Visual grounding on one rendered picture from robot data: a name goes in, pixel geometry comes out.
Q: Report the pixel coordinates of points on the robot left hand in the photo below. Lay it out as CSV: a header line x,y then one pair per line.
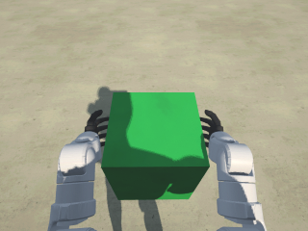
x,y
94,121

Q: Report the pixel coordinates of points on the carton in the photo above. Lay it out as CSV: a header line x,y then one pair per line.
x,y
154,147

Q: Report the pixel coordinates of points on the robot left forearm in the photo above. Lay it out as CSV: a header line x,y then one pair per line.
x,y
74,202

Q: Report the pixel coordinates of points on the robot right forearm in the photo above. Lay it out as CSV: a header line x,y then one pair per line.
x,y
237,196

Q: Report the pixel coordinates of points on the robot right hand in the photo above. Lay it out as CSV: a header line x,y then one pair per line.
x,y
215,125

